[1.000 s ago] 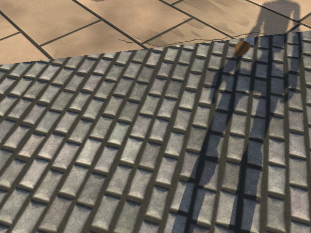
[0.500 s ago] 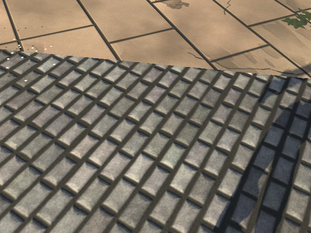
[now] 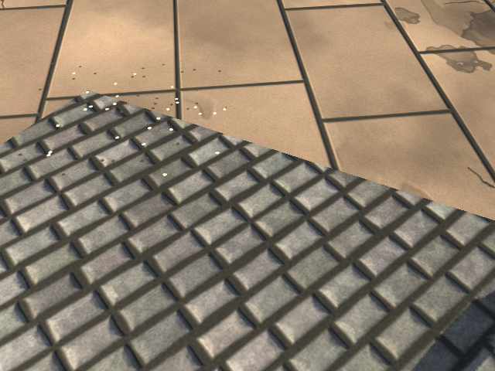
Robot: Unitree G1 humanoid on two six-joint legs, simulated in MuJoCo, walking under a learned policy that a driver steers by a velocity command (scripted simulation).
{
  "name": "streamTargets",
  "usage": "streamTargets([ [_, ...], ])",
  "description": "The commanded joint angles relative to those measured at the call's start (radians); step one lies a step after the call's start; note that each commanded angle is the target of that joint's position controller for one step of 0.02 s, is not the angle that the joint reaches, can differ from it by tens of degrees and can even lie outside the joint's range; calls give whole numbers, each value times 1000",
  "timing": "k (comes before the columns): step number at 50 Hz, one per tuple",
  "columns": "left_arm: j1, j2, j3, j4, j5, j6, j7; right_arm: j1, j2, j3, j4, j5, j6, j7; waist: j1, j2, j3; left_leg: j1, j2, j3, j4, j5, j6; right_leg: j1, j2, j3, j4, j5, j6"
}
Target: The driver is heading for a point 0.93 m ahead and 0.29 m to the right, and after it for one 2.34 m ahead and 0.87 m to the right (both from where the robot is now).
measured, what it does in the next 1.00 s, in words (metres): walks ahead, turning right: left foot, then right foot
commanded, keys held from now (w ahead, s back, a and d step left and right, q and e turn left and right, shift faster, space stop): w+shift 0.02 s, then w+e+shift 0.96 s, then w+q+shift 0.02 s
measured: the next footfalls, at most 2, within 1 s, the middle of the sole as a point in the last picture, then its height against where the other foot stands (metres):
left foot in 0.22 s outside the picture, level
right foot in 0.68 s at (320, 279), level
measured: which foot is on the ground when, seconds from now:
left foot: up 0.00-0.20, down 0.22-0.68, up 0.70-1.00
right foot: down 0.00-0.24, up 0.26-0.66, down 0.68-1.00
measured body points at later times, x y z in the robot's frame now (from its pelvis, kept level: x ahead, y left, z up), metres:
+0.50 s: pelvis +0.46 +0.01 +0.00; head +0.48 +0.00 +0.45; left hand +0.71 +0.22 -0.09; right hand +0.35 -0.26 -0.13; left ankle +0.39 +0.13 -0.74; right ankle +0.54 -0.13 -0.65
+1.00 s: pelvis +0.88 -0.19 +0.00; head +0.90 -0.21 +0.44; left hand +1.04 +0.05 -0.12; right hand +0.94 -0.52 -0.06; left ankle +1.16 -0.18 -0.67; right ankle +0.76 -0.13 -0.74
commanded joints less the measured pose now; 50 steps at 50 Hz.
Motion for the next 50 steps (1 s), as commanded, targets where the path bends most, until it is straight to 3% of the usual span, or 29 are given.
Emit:
streamTargets([
  [1,-52,61,-5,-61,-16,-40,-9,-99,-31,15,-109,-6,-5,13,-60,-54,153,-159,81,16,-162,135,-25,-84,-262,269,-351,-25,-147],
  [4,9,76,-6,-45,-40,-51,-8,-247,5,40,-154,9,-22,33,-20,-46,169,125,46,117,-464,350,-29,-195,-215,182,-413,293,-122],
  [7,53,150,3,-27,-37,-42,-1,-283,-33,33,-155,14,-24,19,-11,-62,131,189,-4,135,-583,332,-25,11,-244,181,-337,613,-122],
  [9,76,192,7,-12,-25,-28,8,-188,-87,10,-126,5,-28,-6,-59,-113,13,324,-71,134,-626,179,-11,155,-257,183,-104,964,-94],
  [10,71,214,12,-5,-17,-16,14,-24,-123,-8,-77,6,-31,-22,-136,-139,-81,503,-94,128,-641,103,-3,139,-249,180,110,1002,-82],
  [11,45,207,12,-12,-16,-11,16,161,-171,-30,-26,-2,-35,-42,-228,-133,-169,753,-22,79,-631,77,3,-18,-212,173,370,818,-71],
  [12,49,91,-11,-49,-4,-14,13,341,-262,-56,-2,-28,-36,-63,-252,10,-326,979,242,-190,-611,-243,5,-216,-142,142,732,324,-80],
  [13,152,-16,-34,-92,-77,-14,7,311,-289,-65,-6,-37,-32,-53,-153,269,-491,1143,476,-721,-820,-499,105,-499,-44,161,1047,-185,-61],
  [14,24,80,-14,-97,-62,-4,16,228,-210,-63,-13,-19,-24,-45,-158,125,-341,1014,403,-660,-889,-524,75,-601,-111,173,1074,-80,-77],
  [15,-71,86,-9,-109,-49,1,9,161,-131,-44,-6,-9,-32,-43,-145,48,-181,863,361,-469,-883,-368,56,-623,-147,169,1013,0,-74],
  [16,-105,63,-13,-112,-40,8,1,145,-101,-41,14,-13,-36,-40,-121,-5,-96,741,330,-350,-905,-176,46,-597,-174,164,978,15,-66],
  [18,-101,22,-14,-120,-9,44,-19,157,-65,-32,53,3,-48,-43,-61,33,-32,590,291,-180,-950,-68,23,-546,-211,158,943,6,-49],
  [19,-123,2,-16,-135,-6,62,-26,162,-44,-28,72,16,-57,-39,-43,37,-3,562,279,-117,-972,-30,12,-558,-226,154,932,5,-45],
  [21,-207,-16,-21,-179,2,84,-39,175,-24,-22,102,38,-69,-34,-29,35,59,534,253,36,-1005,129,-22,-622,-243,129,907,63,-40],
  [24,-312,-3,-30,-227,-4,91,-57,138,-27,-22,113,28,-81,-36,-5,29,99,487,164,236,-1058,242,-44,-612,-214,66,770,243,-41],
  [27,-425,15,-43,-278,1,86,-76,169,-92,-32,129,32,-84,-48,-1,-21,170,503,168,349,-1089,440,-56,-521,-187,-31,486,345,-83],
  [30,-375,65,-31,-251,-8,77,-73,217,-177,-45,123,30,-58,-70,36,9,96,663,185,389,-915,1035,-75,-355,-63,-133,398,302,-129],
  [32,-132,120,-5,-193,-13,75,-56,179,-249,-66,99,18,-18,-83,171,57,-41,673,228,368,-558,1274,-66,-98,1,-126,406,163,-164],
  [33,72,166,23,-132,-11,75,-38,139,-265,-73,75,14,0,-84,257,28,-144,573,240,334,-260,1173,-54,145,25,-76,369,92,-192],
  [34,100,215,57,-109,-32,84,-12,124,-233,-71,60,21,5,-68,249,-106,-139,379,91,335,134,566,-84,292,8,45,261,17,-224],
  [35,-27,292,59,-130,-21,92,-2,202,-40,-21,15,-11,-8,-55,49,-294,-60,-2,-39,243,495,-319,-118,365,-182,418,277,252,-293],
  [36,-23,355,80,-177,-9,102,3,177,-78,-15,-100,20,-35,-55,62,-280,-282,-204,-76,24,561,-285,-132,556,-322,869,-1,-22,-462],
  [37,-27,298,75,-179,-4,99,17,93,-131,-15,-104,13,-60,-57,66,-98,-161,-281,-7,-22,469,-215,-125,456,-352,937,-148,-163,-411],
  [38,-40,246,63,-159,-8,91,25,54,-142,-15,-104,10,-66,-57,25,8,-45,-247,29,-25,357,-170,-121,303,-321,860,-150,-133,-366],
  [39,-60,222,55,-152,-13,77,23,46,-121,-8,-96,-7,-57,-63,-20,63,5,-183,52,-22,294,-170,-126,160,-276,770,-141,-50,-333],
  [42,-112,161,28,-171,-24,36,24,45,-91,4,-104,-26,14,-56,-90,69,57,-20,107,-12,81,-186,-174,-155,-166,588,-167,20,-310],
  [45,-84,160,28,-171,-27,18,19,-134,-62,22,-183,-6,19,-39,-42,17,116,58,97,46,-236,69,-179,-270,-80,481,-182,198,-275],
  [48,-39,192,41,-169,-43,25,5,-212,-53,29,-208,9,16,-27,26,-37,66,165,11,82,-458,300,-147,-194,-44,465,-144,414,-206],
  [50,-48,194,37,-161,-37,32,0,-133,-44,28,-184,17,11,-24,10,-79,-17,341,-46,135,-399,393,-120,-188,-61,413,-98,649,-183],
])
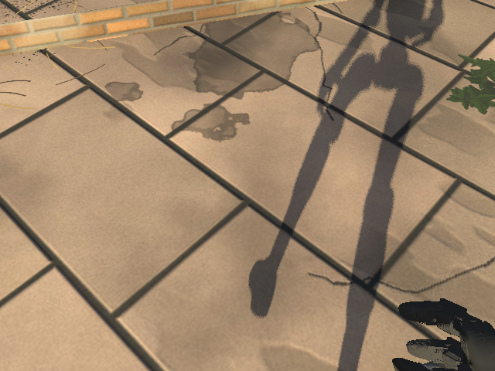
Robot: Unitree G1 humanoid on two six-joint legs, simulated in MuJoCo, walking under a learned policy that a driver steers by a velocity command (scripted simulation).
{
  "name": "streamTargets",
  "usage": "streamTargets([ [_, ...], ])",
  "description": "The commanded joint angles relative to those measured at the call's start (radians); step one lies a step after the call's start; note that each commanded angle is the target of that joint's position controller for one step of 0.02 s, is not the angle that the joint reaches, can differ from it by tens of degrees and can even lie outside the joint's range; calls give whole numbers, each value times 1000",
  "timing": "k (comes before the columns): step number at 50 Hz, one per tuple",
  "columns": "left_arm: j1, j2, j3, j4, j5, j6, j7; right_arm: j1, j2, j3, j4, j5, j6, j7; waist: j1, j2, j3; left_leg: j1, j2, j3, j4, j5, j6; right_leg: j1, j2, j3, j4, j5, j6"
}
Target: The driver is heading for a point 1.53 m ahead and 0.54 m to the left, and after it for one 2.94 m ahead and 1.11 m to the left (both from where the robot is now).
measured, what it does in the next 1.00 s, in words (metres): goes down, turning left: left foot, then right foot 0.17 m lower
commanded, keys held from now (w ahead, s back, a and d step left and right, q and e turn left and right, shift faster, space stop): w+q+shift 1.00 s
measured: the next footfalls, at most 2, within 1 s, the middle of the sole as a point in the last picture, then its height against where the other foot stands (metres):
left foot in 0.08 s outside the picture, level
right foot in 0.56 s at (332, 338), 0.17 m lower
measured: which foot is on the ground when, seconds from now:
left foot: up 0.00-0.06, down 0.08-0.56, up 0.58-0.88, down 0.90-1.00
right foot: down 0.00-0.08, up 0.10-0.54, down 0.56-0.90, up 0.92-1.00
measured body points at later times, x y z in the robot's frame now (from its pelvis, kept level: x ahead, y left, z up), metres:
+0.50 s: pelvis +0.45 +0.01 -0.06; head +0.47 +0.01 +0.38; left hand +0.77 +0.21 -0.07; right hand +0.32 -0.27 -0.18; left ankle +0.20 +0.17 -0.73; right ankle +0.62 -0.13 -0.78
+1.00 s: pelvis +0.87 +0.10 -0.20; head +0.89 +0.11 +0.24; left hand +0.76 +0.34 -0.33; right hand +1.18 -0.02 -0.30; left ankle +0.90 +0.14 -0.90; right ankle +0.83 -0.11 -0.76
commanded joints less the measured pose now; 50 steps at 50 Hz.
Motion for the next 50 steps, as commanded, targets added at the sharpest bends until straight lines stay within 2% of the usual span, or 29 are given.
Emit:
streamTargets([
  [1,-112,168,35,-81,7,-19,2,169,-94,-37,21,3,-23,1,-120,-61,-113,536,-107,104,82,203,61,-273,-188,80,38,927,-42],
  [4,-447,216,49,-144,23,-41,10,832,-267,-129,204,20,-29,-30,-565,12,-236,998,-129,152,-30,-48,107,-397,-146,-4,830,1068,46],
  [5,-340,51,16,-157,37,-53,18,741,-257,-126,216,31,-33,-22,-414,292,-153,1034,42,-110,-118,-101,167,-645,22,-79,1211,32,80],
  [6,-191,-53,-28,-160,27,-67,35,637,-205,-94,170,11,-40,-6,-255,302,-91,1006,189,-448,-128,207,257,-821,14,47,1335,-198,65],
  [7,-125,-21,-36,-173,27,-67,30,535,-221,-103,143,13,-44,-4,-168,232,-135,979,254,-723,-339,-156,395,-925,-31,22,1313,-142,64],
  [8,-185,46,-26,-161,63,-54,21,429,-188,-106,118,29,-44,-11,-125,71,-11,741,250,-802,-438,-404,419,-896,-127,5,1169,-51,83],
  [9,-295,96,-12,-194,80,-37,14,387,-157,-97,120,26,-47,-10,-113,-30,79,563,207,-722,-454,-465,402,-847,-190,-28,1032,-27,110],
  [12,-438,86,-31,-281,59,11,-9,425,-186,-102,172,20,-56,-17,-94,22,145,286,68,-493,-478,-417,349,-689,-272,-89,652,10,179],
  [14,-408,54,-46,-261,69,11,-46,460,-274,-139,192,34,-42,-6,-100,87,25,205,23,-356,-510,-252,311,-376,-236,-183,577,119,166],
  [16,-341,81,-30,-206,64,3,-50,437,-246,-133,170,39,-43,6,-77,33,-19,210,9,-266,-435,-171,290,-287,-242,-197,637,355,153],
  [19,-750,100,-27,-320,88,-35,-35,693,-198,-130,251,21,-40,-21,-315,29,82,792,36,-403,-289,-166,314,-903,-286,-94,459,422,157],
  [21,-826,59,-45,-360,60,-66,-39,715,-162,-131,285,5,-25,-41,-355,54,87,767,-49,-358,-227,-188,257,-801,-255,-130,194,579,170],
  [24,-538,15,-43,-237,23,-55,-44,611,-179,-130,275,23,-2,-51,-236,53,-44,487,-98,-263,-59,-349,204,-164,-252,-144,76,837,193],
  [26,-224,55,-17,-133,44,-46,-14,559,-182,-126,292,30,20,-64,-60,1,-93,447,-166,-199,343,-256,199,98,-310,-146,-72,956,189],
  [28,66,165,24,-24,75,-29,6,426,-158,-132,261,58,21,-63,93,-70,-105,130,-245,-144,947,-738,177,393,-425,-65,5,866,171],
  [29,69,162,8,-15,100,-47,-7,559,-55,-101,224,83,7,-67,-52,-211,-181,-100,-164,-126,1057,-792,175,587,-533,-83,384,1416,253],
  [30,62,141,20,-20,90,-54,-18,610,-54,-91,233,91,6,-82,-60,-327,-287,-315,-108,-55,1128,-711,166,720,-652,66,437,1383,186],
  [31,58,105,22,-26,70,-50,-16,544,-59,-88,260,38,16,-84,-26,-228,-284,-335,-70,-3,1162,-617,166,564,-615,90,329,1015,162],
  [32,-53,126,23,-53,72,-54,-5,474,-62,-89,213,20,15,-61,-76,-283,-260,-330,-48,31,1039,-467,152,382,-655,165,163,494,75],
  [33,-60,77,14,-17,58,-60,0,328,-73,-92,193,-23,17,-43,-60,-224,-145,-302,1,35,1004,-395,163,177,-635,185,69,341,66],
  [36,-184,1,-15,35,33,-101,13,137,-28,-71,77,13,38,35,-179,-169,154,-120,65,-31,550,-237,117,-281,-598,-12,-88,445,95],
  [41,-206,75,-3,40,23,-79,13,96,-43,-48,63,12,48,51,-217,-90,91,263,-88,251,160,-185,206,-251,-448,-412,-49,1012,163],
  [43,-120,141,3,35,40,-53,37,240,-95,-70,119,32,47,51,-277,-87,-75,525,-224,303,143,-214,251,-172,-446,-449,296,1458,174],
  [44,-164,186,7,5,38,-46,38,437,-132,-88,160,21,39,45,-381,-116,-159,766,-210,213,48,-180,302,-275,-483,-410,568,1365,176],
  [45,-189,159,7,4,47,-30,29,518,-206,-123,210,35,40,25,-411,-4,-195,1008,-168,97,-45,-180,350,-475,-359,-416,961,586,189],
  [46,-162,32,-28,-43,70,-25,19,454,-301,-136,196,41,53,2,-302,215,-168,1013,4,-200,-45,-143,391,-708,-236,-393,1392,-196,199],
  [47,-203,81,-28,-187,53,-46,16,465,-361,-142,156,25,65,-11,-273,251,-336,1200,132,-637,-308,-346,515,-932,-206,-177,1371,-168,197],
  [48,-283,126,-26,-193,53,-63,18,466,-325,-143,165,11,66,-25,-281,100,-175,1107,161,-710,-463,-505,477,-1019,-247,-141,1264,-109,193],
  [50,-244,122,-28,-159,67,-49,16,346,-256,-125,168,20,52,-30,-139,-35,50,738,64,-520,-489,-364,401,-874,-304,-150,1083,-61,198],
])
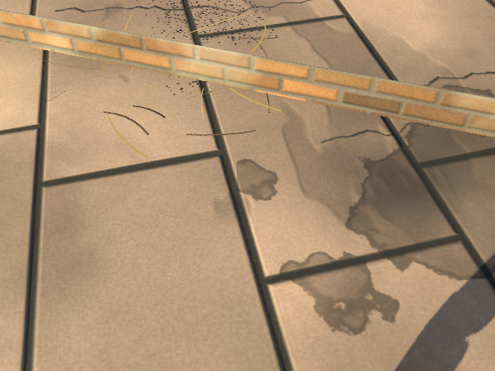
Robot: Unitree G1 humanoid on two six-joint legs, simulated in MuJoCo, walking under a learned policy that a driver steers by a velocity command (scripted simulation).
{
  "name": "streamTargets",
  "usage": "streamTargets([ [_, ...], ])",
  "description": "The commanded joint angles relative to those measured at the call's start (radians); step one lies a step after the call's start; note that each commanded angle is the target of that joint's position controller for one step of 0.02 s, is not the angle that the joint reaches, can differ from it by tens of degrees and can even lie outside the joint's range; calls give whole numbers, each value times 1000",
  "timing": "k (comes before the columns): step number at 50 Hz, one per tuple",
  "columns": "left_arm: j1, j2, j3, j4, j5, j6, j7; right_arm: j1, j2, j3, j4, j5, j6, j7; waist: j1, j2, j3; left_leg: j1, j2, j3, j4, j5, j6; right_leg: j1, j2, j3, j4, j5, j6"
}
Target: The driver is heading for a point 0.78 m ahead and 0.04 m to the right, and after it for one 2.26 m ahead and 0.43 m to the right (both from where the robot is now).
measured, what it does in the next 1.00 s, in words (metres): walks ahead: right foot, then left foot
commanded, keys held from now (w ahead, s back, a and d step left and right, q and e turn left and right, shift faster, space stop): w+q+shift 0.04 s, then w+shift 0.54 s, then w+e+shift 0.42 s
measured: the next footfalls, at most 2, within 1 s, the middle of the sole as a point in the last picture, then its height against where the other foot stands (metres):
right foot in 0.30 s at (326, 355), level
left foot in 0.78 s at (228, 228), level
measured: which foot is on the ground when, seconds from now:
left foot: down 0.00-0.30, up 0.32-0.76, down 0.78-1.00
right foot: up 0.00-0.28, down 0.30-0.78, up 0.80-1.00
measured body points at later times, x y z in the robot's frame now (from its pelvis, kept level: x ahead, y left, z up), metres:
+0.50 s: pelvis +0.46 -0.06 +0.04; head +0.48 -0.06 +0.49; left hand +0.41 +0.22 -0.08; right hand +0.66 -0.28 -0.07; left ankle +0.40 +0.06 -0.60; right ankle +0.48 -0.14 -0.70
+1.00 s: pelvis +0.92 +0.05 +0.04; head +0.94 +0.05 +0.49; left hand +1.05 +0.33 -0.06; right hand +0.94 -0.25 -0.08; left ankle +0.87 +0.14 -0.70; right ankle +0.95 -0.08 -0.60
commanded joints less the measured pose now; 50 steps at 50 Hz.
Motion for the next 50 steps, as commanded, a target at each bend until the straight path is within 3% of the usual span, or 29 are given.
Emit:
streamTargets([
  [1,-28,182,28,-148,23,-4,-1,144,-156,-43,-14,2,-17,-24,-17,-28,39,292,297,-618,-527,119,176,-453,-53,65,-120,4,13],
  [4,-74,151,24,-162,26,38,-10,89,-116,-31,-20,15,-63,-12,25,-51,43,85,168,-418,-602,198,151,-285,-63,11,-378,95,47],
  [5,-140,128,15,-201,16,33,-17,114,-121,-33,-10,19,-75,-11,12,-4,70,42,168,-405,-610,307,148,-255,-67,-7,-494,185,48],
  [7,-241,86,1,-230,-4,19,-30,149,-103,-35,7,31,-94,-3,-33,-10,63,32,128,-328,-627,407,100,-138,-50,-23,-719,434,23],
  [9,-286,82,1,-234,-23,14,-39,200,-113,-40,24,42,-108,3,-77,-2,34,128,176,-349,-677,454,76,-65,-24,-29,-846,606,-14],
  [11,-326,108,13,-245,-27,12,-38,246,-128,-43,44,41,-111,0,-103,4,26,300,224,-359,-650,615,54,-84,4,-39,-927,582,-48],
  [13,-233,163,39,-222,-25,12,-25,246,-173,-51,54,23,-105,-10,-51,20,-58,461,254,-347,-495,960,12,-7,71,-50,-940,416,-77],
  [14,-96,191,57,-186,-33,12,-14,228,-196,-55,57,-2,-96,-14,24,34,-133,491,257,-335,-325,1085,-5,100,102,-53,-924,305,-89],
  [15,116,214,73,-129,-37,15,3,171,-194,-55,53,-19,-87,-16,152,21,-214,401,228,-297,-66,1051,-23,308,91,-62,-942,258,-96],
  [16,309,287,93,-90,-15,19,27,157,-107,-31,33,-27,-91,-14,224,-74,-314,203,171,-251,315,786,-37,539,-54,104,-901,-33,-107],
  [17,252,370,111,-77,25,11,15,327,52,7,-10,30,-100,2,48,-456,-362,-151,-19,-226,621,-90,-74,684,-285,717,-1153,-351,-208],
  [18,131,266,96,-100,6,11,-8,283,-17,14,1,13,-105,-8,29,-326,-269,-256,44,-252,652,-60,-42,599,-284,884,-1270,-408,-217],
  [20,32,168,79,-95,-2,3,-20,138,-66,8,-11,0,-93,4,9,-33,-114,-239,136,-217,572,78,-53,368,-228,569,-1251,-194,-226],
  [22,62,118,56,-43,-1,-10,-16,90,-24,19,-42,-17,-77,27,-31,-45,-49,-217,172,-222,489,75,-63,242,-150,398,-1286,-82,-191],
  [26,113,152,56,7,-30,-40,-18,-15,5,44,-95,-22,-60,41,-56,-74,42,-333,214,-178,335,143,-106,178,-131,271,-1412,41,-212],
  [29,152,116,42,31,-46,-52,-29,-186,-1,56,-145,-17,-70,49,-24,-25,104,-305,223,-54,72,331,-128,151,-36,79,-1465,367,-188],
  [30,174,133,45,36,-52,-56,-26,-231,28,70,-172,-14,-77,58,-14,-59,95,-224,228,-28,-42,398,-127,123,-47,86,-1492,443,-189],
  [32,207,149,46,59,-62,-60,-21,-275,35,77,-180,-10,-82,62,-5,-37,96,-119,200,-2,-142,489,-119,152,-60,76,-1525,643,-192],
  [34,199,196,53,61,-58,-55,-15,-269,16,71,-180,-5,-83,48,-22,-47,60,-78,174,-9,-204,473,-115,266,-83,80,-1456,865,-201],
  [36,205,245,62,77,-47,-44,-5,-191,-33,52,-161,-19,-89,23,-70,-93,-32,54,114,-9,-248,340,-95,387,-108,88,-1266,1217,-184],
  [38,163,270,69,77,-31,-24,5,155,-105,14,-56,-18,-92,-10,-238,-112,-224,445,124,-49,-259,232,-80,292,-76,84,-833,1144,-160],
  [39,157,195,54,45,-23,-27,3,336,-184,-15,-26,-41,-94,-31,-284,-26,-354,687,333,-250,-231,-47,-68,92,-21,63,-506,816,-166],
  [40,279,36,23,4,-81,-31,-7,326,-227,-32,-29,-63,-96,-26,-160,295,-546,954,628,-804,-375,-334,41,-253,121,49,-101,13,-133],
  [41,191,140,41,1,-77,-22,1,259,-168,-33,-47,-45,-85,-17,-178,161,-486,857,601,-865,-498,-402,37,-368,82,79,-29,55,-156],
  [42,72,160,49,-12,-63,-15,-2,180,-84,-15,-38,-35,-92,-15,-163,68,-285,697,545,-665,-502,-300,10,-414,28,81,-83,149,-158],
  [43,35,135,44,-20,-58,-8,-12,159,-47,-11,-16,-33,-99,-13,-137,15,-171,548,516,-538,-536,-120,-7,-392,-3,72,-138,172,-155],
  [45,27,94,41,-28,-29,27,-32,170,-14,-3,23,-24,-115,-15,-79,34,-89,377,470,-354,-579,51,-35,-330,-41,70,-176,161,-139],
  [48,-65,58,35,-82,-21,68,-57,169,9,0,71,10,-136,-4,-35,57,-6,297,450,-169,-668,146,-73,-391,-92,53,-228,202,-117],
  [50,-151,59,29,-121,-20,72,-72,144,8,0,79,7,-146,-1,-17,60,33,253,399,-16,-704,240,-94,-407,-87,16,-310,318,-109],
])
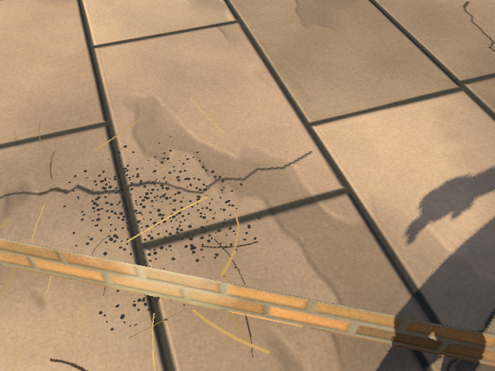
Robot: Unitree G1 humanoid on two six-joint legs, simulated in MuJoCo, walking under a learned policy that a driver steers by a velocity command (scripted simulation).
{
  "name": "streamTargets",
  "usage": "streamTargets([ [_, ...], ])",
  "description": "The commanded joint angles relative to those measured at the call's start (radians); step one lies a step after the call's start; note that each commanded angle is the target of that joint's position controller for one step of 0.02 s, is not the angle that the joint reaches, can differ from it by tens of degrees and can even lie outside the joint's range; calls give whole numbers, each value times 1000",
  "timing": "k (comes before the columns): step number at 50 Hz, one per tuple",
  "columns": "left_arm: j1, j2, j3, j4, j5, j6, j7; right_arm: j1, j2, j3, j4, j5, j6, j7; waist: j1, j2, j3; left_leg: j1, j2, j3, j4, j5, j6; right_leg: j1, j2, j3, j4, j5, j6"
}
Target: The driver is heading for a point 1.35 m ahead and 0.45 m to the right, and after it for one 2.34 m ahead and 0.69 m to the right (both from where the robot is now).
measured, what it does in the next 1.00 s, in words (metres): climbs, turning right: right foot, then left foot 0.17 m higher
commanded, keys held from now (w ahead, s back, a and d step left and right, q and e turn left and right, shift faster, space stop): w+e+shift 0.48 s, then w+shift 0.52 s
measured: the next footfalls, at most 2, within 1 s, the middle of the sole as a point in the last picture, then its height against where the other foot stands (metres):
right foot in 0.22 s outside the picture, level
left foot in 0.70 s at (274, 217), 0.17 m higher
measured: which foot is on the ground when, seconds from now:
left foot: down 0.00-0.22, up 0.24-0.68, down 0.70-1.00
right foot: up 0.00-0.20, down 0.22-0.68, up 0.70-1.00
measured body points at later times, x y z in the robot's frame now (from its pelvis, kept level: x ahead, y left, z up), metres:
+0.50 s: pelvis +0.45 -0.07 -0.01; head +0.47 -0.07 +0.44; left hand +0.54 +0.21 -0.13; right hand +0.60 -0.36 -0.05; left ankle +0.55 +0.06 -0.52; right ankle +0.36 -0.07 -0.74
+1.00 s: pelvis +0.91 -0.19 +0.17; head +0.92 -0.19 +0.62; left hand +1.25 -0.24 +0.16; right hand +0.67 -0.33 +0.04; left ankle +0.85 -0.05 -0.57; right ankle +1.00 -0.39 -0.47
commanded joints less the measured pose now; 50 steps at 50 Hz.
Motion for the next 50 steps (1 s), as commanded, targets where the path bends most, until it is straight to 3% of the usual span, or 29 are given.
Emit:
streamTargets([
  [1,-63,-42,-26,-104,3,6,-30,-101,-24,4,-55,6,-39,6,68,123,99,-101,232,-65,-267,232,70,-62,-57,18,-109,167,7],
  [4,-178,-31,-36,-135,-2,-5,-48,-88,-65,-2,-44,7,-45,-1,60,66,131,-95,188,78,-300,441,41,67,-2,-91,-391,323,-29],
  [7,-171,10,-28,-119,-1,-16,-42,-21,-139,-14,-39,15,-30,-15,75,91,70,96,204,112,-145,1049,7,177,115,-192,-506,308,-72],
  [9,98,50,-9,-54,-5,-13,-16,-50,-190,-28,-57,-2,13,-34,220,185,-90,147,258,103,204,1426,22,425,188,-207,-415,146,-112],
  [10,296,96,15,0,-2,-14,0,-110,-203,-34,-87,-2,30,-33,314,176,-173,60,272,70,479,1379,42,625,194,-157,-457,81,-155],
  [11,427,152,61,37,-25,-3,21,-175,-206,-42,-102,14,36,-24,392,52,-229,-134,161,64,891,958,20,872,192,-74,-596,65,-180],
  [12,254,241,68,29,-15,-4,32,-96,-12,12,-134,-33,22,1,152,-199,-41,-506,10,17,1246,-194,-18,851,39,191,-553,292,-217],
  [13,213,324,91,-28,11,13,33,-61,-39,16,-238,-14,0,-1,123,-187,-302,-723,-52,-201,1426,-228,-40,1067,-114,688,-774,73,-450],
  [14,183,269,86,-55,17,16,47,-121,-69,24,-257,-26,-24,-4,118,-22,-220,-798,22,-282,1348,-148,-37,962,-166,815,-967,-149,-407],
  [16,132,170,59,-33,0,-1,57,-197,-67,31,-259,-43,-20,-9,46,149,-16,-725,94,-278,1149,-81,-44,660,-89,661,-1008,-103,-309],
  [21,156,130,38,-51,-20,-63,63,-252,-5,60,-326,-59,58,-6,-1,101,-11,-692,150,-210,1072,-93,-97,439,8,460,-966,435,-297],
  [23,277,139,43,-15,-6,-70,73,-408,49,68,-405,-45,65,-20,70,-1,-6,-1065,117,-203,1535,-282,-76,586,-18,576,-923,313,-338],
  [25,394,153,46,27,0,-87,85,-606,94,88,-507,-67,66,-36,129,8,74,-1549,108,-329,1892,-436,-12,809,-110,668,-886,208,-309],
  [27,794,92,42,159,42,-114,117,-927,118,106,-607,-90,21,-37,365,-1,98,-2107,63,-323,2080,-877,32,1353,-130,640,-714,643,-267],
  [29,742,82,40,186,41,-111,136,-1000,173,145,-716,-56,12,-25,270,-8,46,-1903,91,-331,1745,-896,79,1203,-128,508,-888,577,-146],
  [31,344,35,17,80,-15,-82,115,-788,181,162,-686,-40,46,7,41,151,-20,-790,66,-174,1087,-346,93,402,-35,325,-1238,667,-113],
  [32,182,92,18,2,-61,-91,84,-506,122,123,-579,-41,69,7,-77,138,-243,-155,-22,-61,1086,45,79,106,6,242,-1197,1128,-129],
  [33,136,250,67,-18,-80,-121,53,-192,21,55,-499,-14,90,-14,-219,-56,-429,181,-51,-132,1046,-16,79,152,-23,250,-917,1552,-117],
  [34,75,344,110,-3,-92,-144,50,94,-57,-6,-424,-11,109,-33,-386,-117,-533,300,-30,-220,913,-157,94,228,-48,291,-574,1733,-69],
  [35,-11,275,115,6,-69,-174,33,256,-182,-58,-343,-33,107,-37,-449,118,-529,280,27,-414,687,-317,148,262,94,306,-5,1004,-17],
  [36,8,14,51,-67,-17,-193,-13,256,-239,-46,-241,-18,108,-34,-311,582,-459,173,173,-869,314,-146,144,52,370,326,425,-66,-4],
  [37,238,-59,30,-99,11,-183,-19,19,-182,-40,-278,12,103,-28,-76,579,-424,126,308,-1278,36,-200,173,-116,332,361,632,-71,-25],
  [38,239,-56,16,-87,33,-159,-13,-143,-78,-21,-277,29,82,-13,11,365,-302,-2,276,-1248,33,-449,208,-145,258,245,672,4,-30],
  [39,199,-103,-5,-104,51,-132,-8,-200,22,-2,-227,30,66,-8,63,200,-112,-183,243,-1103,49,-529,210,-186,205,199,655,-4,-29],
  [40,109,-152,-26,-150,65,-108,2,-195,91,10,-175,14,52,-3,77,123,-40,-289,232,-1025,50,-545,215,-234,202,199,774,-56,-38],
  [42,0,-258,-72,-233,44,-66,33,-46,155,21,-20,-7,16,15,96,125,57,-374,193,-713,93,-322,153,-379,191,210,874,-177,-81],
  [44,-51,-154,-64,-258,-2,-34,44,-117,128,20,-17,1,10,28,142,61,146,-533,122,-458,-101,-257,111,-263,151,171,435,-169,-49],
  [46,-171,-35,-41,-304,-6,-44,32,-116,79,16,-20,15,-4,15,118,45,173,-548,65,-309,-196,94,132,-99,135,98,54,-5,8],
  [50,-253,-116,-68,-266,-17,-50,-25,68,-52,-13,-20,46,-25,-4,17,-5,-5,-217,58,-218,-379,424,124,254,129,-101,-428,358,-6],
])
